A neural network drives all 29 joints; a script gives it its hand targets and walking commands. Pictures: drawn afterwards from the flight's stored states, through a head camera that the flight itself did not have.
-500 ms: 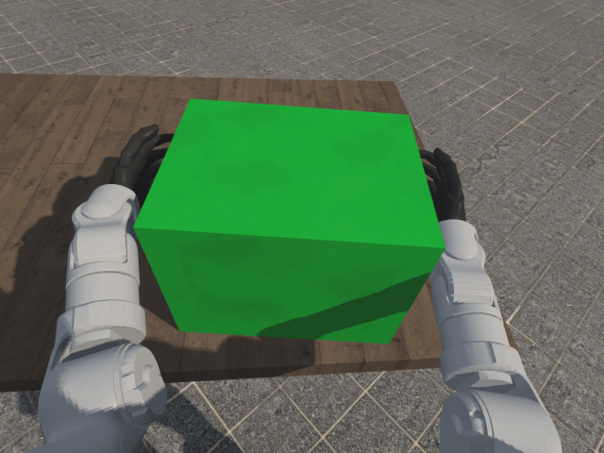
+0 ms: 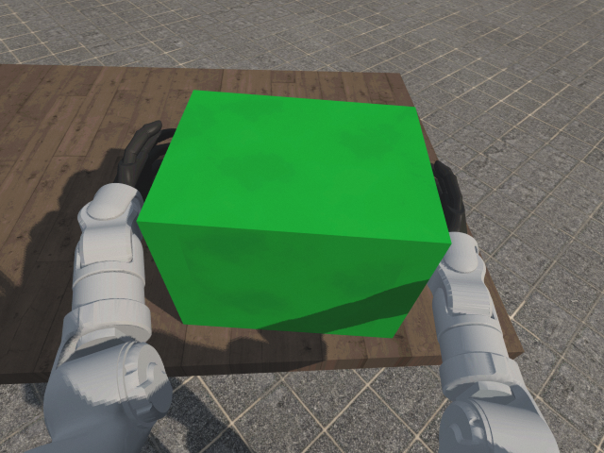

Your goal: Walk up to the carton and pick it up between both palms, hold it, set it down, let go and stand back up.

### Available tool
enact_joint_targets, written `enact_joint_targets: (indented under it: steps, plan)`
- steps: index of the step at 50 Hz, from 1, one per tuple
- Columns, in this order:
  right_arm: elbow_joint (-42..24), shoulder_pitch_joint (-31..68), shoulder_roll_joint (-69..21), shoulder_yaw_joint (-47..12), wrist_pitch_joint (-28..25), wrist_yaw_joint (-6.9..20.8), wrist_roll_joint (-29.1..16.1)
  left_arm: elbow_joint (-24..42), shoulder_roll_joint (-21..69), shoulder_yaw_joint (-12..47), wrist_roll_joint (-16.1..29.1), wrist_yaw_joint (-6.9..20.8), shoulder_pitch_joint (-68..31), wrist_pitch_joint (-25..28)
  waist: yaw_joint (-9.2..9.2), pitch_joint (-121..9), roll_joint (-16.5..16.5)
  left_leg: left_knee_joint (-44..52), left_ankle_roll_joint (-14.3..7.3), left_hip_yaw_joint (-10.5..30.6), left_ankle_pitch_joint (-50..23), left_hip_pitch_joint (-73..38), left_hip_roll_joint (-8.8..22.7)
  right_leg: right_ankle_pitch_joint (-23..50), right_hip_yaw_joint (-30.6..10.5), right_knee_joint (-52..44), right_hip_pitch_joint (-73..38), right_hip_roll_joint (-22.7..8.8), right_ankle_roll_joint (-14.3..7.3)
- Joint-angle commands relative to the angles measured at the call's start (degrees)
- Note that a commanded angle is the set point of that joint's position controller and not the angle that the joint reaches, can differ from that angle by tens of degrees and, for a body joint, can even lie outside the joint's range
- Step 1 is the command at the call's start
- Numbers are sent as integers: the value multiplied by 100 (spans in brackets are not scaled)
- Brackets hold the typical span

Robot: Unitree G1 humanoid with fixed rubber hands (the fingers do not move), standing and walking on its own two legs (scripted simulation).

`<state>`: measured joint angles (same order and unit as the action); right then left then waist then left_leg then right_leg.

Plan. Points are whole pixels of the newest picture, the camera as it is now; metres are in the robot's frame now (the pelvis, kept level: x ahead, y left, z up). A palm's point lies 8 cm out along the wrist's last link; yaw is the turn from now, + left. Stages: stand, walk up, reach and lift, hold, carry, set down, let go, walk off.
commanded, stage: set down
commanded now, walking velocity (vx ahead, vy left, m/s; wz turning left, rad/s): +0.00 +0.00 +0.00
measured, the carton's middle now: (296, 218) +0.42 -0.01 +0.08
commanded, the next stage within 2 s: none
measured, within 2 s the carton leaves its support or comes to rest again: neither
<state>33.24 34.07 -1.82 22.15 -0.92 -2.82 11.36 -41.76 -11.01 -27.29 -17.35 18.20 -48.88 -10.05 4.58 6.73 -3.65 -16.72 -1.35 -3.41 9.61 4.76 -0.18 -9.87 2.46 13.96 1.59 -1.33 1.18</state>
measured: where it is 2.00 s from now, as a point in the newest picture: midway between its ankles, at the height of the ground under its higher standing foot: outside the picture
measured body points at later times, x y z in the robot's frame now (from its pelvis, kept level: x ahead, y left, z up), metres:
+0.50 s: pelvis +0.00 +0.00 -0.01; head +0.04 +0.01 +0.44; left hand +0.46 +0.19 +0.08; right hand +0.39 -0.23 +0.07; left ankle +0.00 +0.10 -0.75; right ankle -0.02 -0.13 -0.75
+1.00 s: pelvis -0.03 +0.00 -0.01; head -0.02 +0.02 +0.44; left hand +0.45 +0.20 +0.15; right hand +0.36 -0.28 +0.14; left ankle +0.00 +0.10 -0.75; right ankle -0.02 -0.13 -0.75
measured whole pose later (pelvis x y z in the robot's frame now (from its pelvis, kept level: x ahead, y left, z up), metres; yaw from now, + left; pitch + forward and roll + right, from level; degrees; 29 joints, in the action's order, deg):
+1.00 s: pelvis -0.03 +0.00 -0.01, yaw -1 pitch +5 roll -1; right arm 54.4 47.1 18.3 -4.1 4.7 -8.1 -24.6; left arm -74.9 -30.6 10.8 23.7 8.2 -59.7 1.0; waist 9.4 -5.2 -1.3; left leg -25.7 -1.3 -2.3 10.6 20.6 0.9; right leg -10.2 1.6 22.5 17.8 -0.2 0.5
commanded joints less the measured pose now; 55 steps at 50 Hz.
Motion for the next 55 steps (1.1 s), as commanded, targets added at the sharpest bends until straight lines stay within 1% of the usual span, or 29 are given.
enact_joint_targets:
  steps: [1, 5, 6, 8, 10, 12, 15, 19, 20, 22, 25, 26, 27, 28, 29, 31, 32, 33, 34, 36, 40, 41, 43, 44, 45, 48, 49, 50, 55]
  plan:
    - [192, 1219, -1166, -915, 8, 93, 165, -275, 1349, 928, -34, -79, -1460, 244, 218, -924, 397, 59, 208, -214, -601, -718, 0, 638, 363, -111, 357, 225, 187]
    - [378, 1155, -208, -1024, -118, -220, -350, -370, 370, 1333, 487, -451, -1395, 472, 241, -1438, 668, -110, 309, -187, -931, -714, 44, 912, 307, 21, 439, 299, 91]
    - [344, 1204, 256, -1158, -177, -320, -644, -442, -181, 1442, 740, -644, -1371, 555, 89, -1781, 647, -199, 313, -196, -1072, -697, 46, 974, 276, 88, 499, 337, 71]
    - [617, 1696, 748, -1422, -268, -577, -1251, -834, -864, 2023, 1527, -1019, -1724, 743, 93, -2294, 741, -378, 298, -100, -1044, -274, 66, 968, 167, 204, 674, 368, -17]
    - [546, 2079, 912, -1616, -372, -736, -1595, -1117, -1111, 2301, 2116, -1221, -1846, 916, 91, -2944, 497, -636, 226, -39, -1304, -109, 81, 1288, 90, 369, 730, 402, -38]
    - [652, 2059, 919, -1735, -438, -906, -1848, -1249, -1228, 2470, 2459, -1296, -1900, 1135, 191, -3433, 552, -907, 233, 32, -1732, -55, 60, 1939, 47, 593, 681, 399, -35]
    - [937, 2031, 1287, -2000, -490, -1070, -2368, -1322, -1633, 2473, 2622, -1325, -1919, 1200, 168, -4057, 837, -1243, 360, 125, -2617, -375, 62, 2634, 30, 753, 714, 423, -33]
    - [1585, 1937, 1597, -2309, -418, -1049, -2899, -1719, -1936, 2474, 2642, -1219, -1800, 1159, 107, -3532, 953, -1330, 425, 199, -2873, -405, 63, 2769, -25, 761, 869, 386, -38]
    - [1438, 2055, 1725, -2352, -419, -1028, -2982, -1720, -2041, 2463, 2713, -1184, -1857, 1178, 50, -3503, 802, -1291, 361, 177, -2739, -362, 32, 2658, -30, 711, 824, 382, -15]
    - [1500, 2016, 1818, -2407, -486, -1031, -3060, -1917, -2073, 2515, 2771, -1123, -1776, 1262, 95, -3305, 747, -1256, 362, 191, -2642, -363, 36, 2679, -16, 714, 901, 367, -1]
    - [1120, 2145, 2063, -2310, -646, -1026, -3103, -1621, -2260, 2568, 2982, -1136, -1975, 1455, 202, -3912, 791, -1338, 432, 182, -2766, -535, 18, 2843, -10, 751, 987, 376, 32]
    - [1256, 2183, 2101, -2349, -562, -991, -3185, -1686, -2353, 2580, 3017, -1136, -2086, 1456, 186, -3841, 891, -1289, 418, 184, -2594, -529, 1, 2612, -25, 685, 1019, 363, -1]
    - [1529, 2207, 2093, -2390, -480, -952, -3222, -1930, -2273, 2757, 3121, -1110, -2090, 1467, 296, -3464, 832, -1236, 386, 227, -2348, -484, 39, 2337, 8, 660, 1186, 356, -24]
    - [1385, 2356, 2201, -2449, -439, -934, -3296, -2094, -2402, 2795, 3254, -1060, -2167, 1454, 248, -3418, 634, -1196, 308, 208, -2174, -404, 30, 2292, -43, 620, 1138, 312, -11]
    - [1483, 2457, 2211, -2423, -370, -931, -3325, -2278, -2395, 2942, 3359, -1039, -2249, 1463, 334, -3262, 545, -1099, 254, 237, -1810, -272, 37, 2019, -29, 616, 1213, 291, -10]
    - [1544, 2560, 2181, -2496, -290, -891, -3307, -2452, -2398, 3104, 3500, -1017, -2406, 1545, 321, -3173, 639, -1066, 213, 246, -1476, -87, 41, 1615, -28, 602, 1391, 232, -80]
    - [1003, 2726, 2336, -2394, -321, -874, -3379, -1901, -2512, 3081, 3644, -1054, -2554, 1575, 307, -3858, 627, -1141, 219, 265, -1724, -210, 37, 1873, -31, 676, 1347, 260, -66]
    - [1311, 2625, 2396, -2327, -273, -850, -3318, -2232, -2467, 3176, 3655, -1069, -2507, 1548, 440, -3640, 788, -1159, 281, 290, -1710, -263, 63, 1836, 14, 699, 1506, 262, -112]
    - [1311, 2740, 2425, -2416, -189, -807, -3395, -2401, -2609, 3160, 3742, -1037, -2584, 1528, 323, -3546, 702, -1097, 226, 279, -1505, -211, 45, 1553, -4, 645, 1450, 252, -109]
    - [1409, 2841, 2566, -2350, -28, -755, -3463, -2360, -2673, 3394, 3871, -1031, -2787, 1458, 453, -3473, 783, -993, 217, 333, -1122, -193, 79, 1108, 22, 580, 1642, 240, -178]
    - [2002, 2957, 2518, -2363, 249, -611, -3383, -3073, -2535, 3799, 4082, -993, -2961, 1478, 561, -2936, 794, -760, 86, 455, -310, 174, 160, 353, 48, 581, 1879, 154, -316]
    - [1835, 3025, 2478, -2435, 214, -576, -3412, -3120, -2501, 3886, 4183, -972, -2911, 1531, 533, -3078, 693, -829, 66, 453, -426, 225, 158, 508, 48, 659, 1877, 136, -317]
    - [1264, 3173, 2707, -2412, 117, -568, -3557, -2481, -2786, 3718, 4209, -1031, -3139, 1580, 443, -3911, 874, -1002, 156, 416, -1124, -102, 86, 1064, 46, 721, 1756, 184, -262]
    - [1598, 3132, 2740, -2430, 203, -540, -3558, -2943, -2779, 3768, 4157, -1025, -3076, 1479, 498, -3549, 911, -1011, 150, 441, -1050, -49, 92, 960, 70, 725, 1787, 187, -282]
    - [1398, 3238, 2862, -2462, 269, -516, -3647, -2579, -2939, 3643, 4131, -1031, -3195, 1403, 380, -3847, 849, -964, 119, 420, -1189, -164, 86, 1024, 52, 698, 1615, 214, -248]
    - [1441, 3217, 2830, -2431, 476, -525, -3600, -2661, -2915, 3673, 4110, -1001, -3215, 1161, 475, -3394, 652, -826, 60, 396, -927, -37, 53, 1071, -19, 637, 1455, 188, -183]
    - [1314, 3320, 2864, -2465, 549, -525, -3595, -2677, -2992, 3663, 4165, -987, -3257, 1083, 420, -3355, 523, -796, -20, 374, -850, 45, 35, 1055, -23, 628, 1365, 187, -197]
    - [1366, 3414, 2871, -2392, 621, -538, -3572, -2705, -2983, 3712, 4231, -985, -3371, 1047, 513, -3179, 491, -721, -35, 372, -600, 97, 25, 893, -48, 582, 1452, 169, -179]
    - [1287, 3601, 2958, -2233, 1080, -448, -3581, -2553, -3089, 3819, 4313, -984, -3681, 727, 619, -3138, 734, -616, -96, 440, -363, 192, 43, 714, -66, 567, 1435, 113, -291]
